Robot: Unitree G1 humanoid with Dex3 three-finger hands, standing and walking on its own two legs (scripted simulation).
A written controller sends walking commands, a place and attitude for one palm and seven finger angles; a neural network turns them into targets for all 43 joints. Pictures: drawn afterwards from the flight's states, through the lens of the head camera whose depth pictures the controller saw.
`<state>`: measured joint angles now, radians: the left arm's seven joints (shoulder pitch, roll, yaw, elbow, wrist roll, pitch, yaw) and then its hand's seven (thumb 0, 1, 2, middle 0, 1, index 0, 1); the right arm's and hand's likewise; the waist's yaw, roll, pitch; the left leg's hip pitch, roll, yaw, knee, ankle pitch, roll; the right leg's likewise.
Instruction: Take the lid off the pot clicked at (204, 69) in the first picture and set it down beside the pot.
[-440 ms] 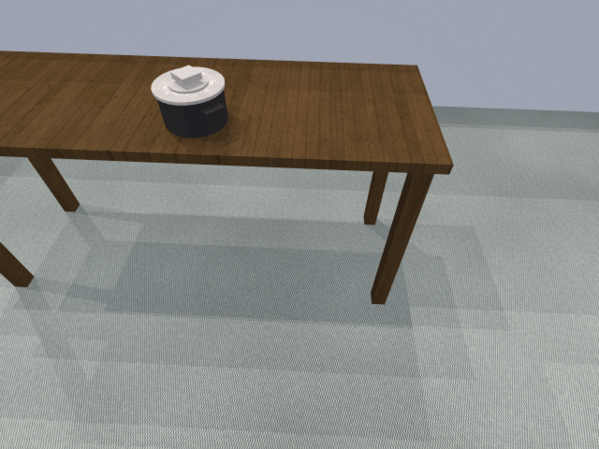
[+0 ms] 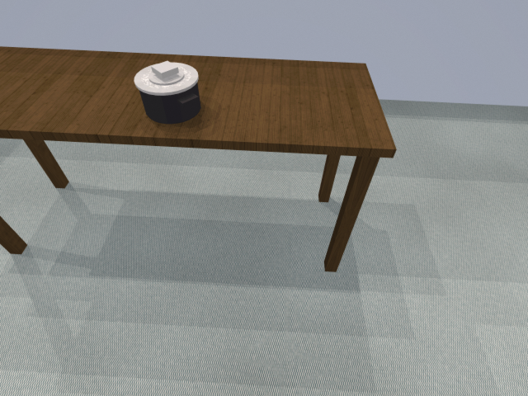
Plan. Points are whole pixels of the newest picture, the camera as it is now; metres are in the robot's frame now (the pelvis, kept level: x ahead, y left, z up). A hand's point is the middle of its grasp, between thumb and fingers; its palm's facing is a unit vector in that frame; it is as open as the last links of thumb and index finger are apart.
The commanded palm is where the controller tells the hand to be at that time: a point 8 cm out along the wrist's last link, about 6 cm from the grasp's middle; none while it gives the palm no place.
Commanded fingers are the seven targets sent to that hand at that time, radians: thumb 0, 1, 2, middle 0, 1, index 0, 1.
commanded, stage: look at it before walking up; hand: left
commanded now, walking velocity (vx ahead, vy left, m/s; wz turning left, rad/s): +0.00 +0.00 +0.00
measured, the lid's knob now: (165, 69) +0.89 +0.32 +0.06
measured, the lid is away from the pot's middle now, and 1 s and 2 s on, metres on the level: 0.00 0.00 0.00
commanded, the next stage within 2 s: walk to a spot facing it in 0.20 s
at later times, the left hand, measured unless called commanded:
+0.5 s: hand out of the picture +0.06 +0.23 -0.17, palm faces +0.04 -0.96 -0.29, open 7.4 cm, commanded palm none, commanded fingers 0.00 0.90 0.90 -0.20 -0.30 -0.20 -0.30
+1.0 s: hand out of the picture +0.00 +0.27 -0.17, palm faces +0.34 -0.91 -0.24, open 7.4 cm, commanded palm none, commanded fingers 0.00 0.90 0.90 -0.20 -0.30 -0.20 -0.30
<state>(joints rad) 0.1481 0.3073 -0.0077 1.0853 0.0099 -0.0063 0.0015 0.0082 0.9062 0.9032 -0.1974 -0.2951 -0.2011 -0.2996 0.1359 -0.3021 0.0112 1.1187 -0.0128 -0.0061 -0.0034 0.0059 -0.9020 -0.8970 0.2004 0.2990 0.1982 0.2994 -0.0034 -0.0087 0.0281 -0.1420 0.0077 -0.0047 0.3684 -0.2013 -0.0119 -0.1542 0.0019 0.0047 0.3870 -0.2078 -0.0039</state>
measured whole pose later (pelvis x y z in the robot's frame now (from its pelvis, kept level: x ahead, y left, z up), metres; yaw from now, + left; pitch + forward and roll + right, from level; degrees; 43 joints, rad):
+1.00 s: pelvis -0.01 +0.04 +0.00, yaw +20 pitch +2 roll -1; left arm 0.17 0.26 0.07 0.93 0.02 0.06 0.01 0.01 0.91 0.90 -0.19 -0.29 -0.20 -0.30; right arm 0.26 -0.19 -0.04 0.96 -0.02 0.03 -0.01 0.01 -0.90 -0.90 0.20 0.30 0.20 0.30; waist -0.03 -0.03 0.06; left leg -0.29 -0.07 -0.07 0.43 -0.16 0.07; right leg -0.48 -0.06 0.03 0.99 -0.37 0.09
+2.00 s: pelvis +0.03 +0.04 +0.00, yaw +55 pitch +1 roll +0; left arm 0.24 0.28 0.07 0.90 0.03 0.03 -0.03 0.01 0.91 0.90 -0.19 -0.29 -0.20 -0.30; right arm 0.26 -0.22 -0.03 0.93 -0.01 -0.01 0.01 0.01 -0.90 -0.90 0.20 0.30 0.20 0.30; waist 0.02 -0.06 0.03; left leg -0.14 -0.05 -0.02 0.41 -0.28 0.05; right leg -0.56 -0.14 -0.01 1.05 -0.28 0.09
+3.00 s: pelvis +0.15 +0.18 -0.01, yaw +57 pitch -2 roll +0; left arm 0.25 0.20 0.09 0.96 0.02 0.07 -0.02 0.01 0.91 0.90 -0.19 -0.29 -0.20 -0.30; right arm 0.11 -0.18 -0.05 0.95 -0.02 0.03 -0.01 -0.01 -0.91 -0.90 0.20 0.30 0.20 0.30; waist 0.03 0.01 0.09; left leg -0.25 0.16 0.31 0.54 -0.24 0.00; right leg -0.39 -0.08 -0.10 0.84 -0.42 0.06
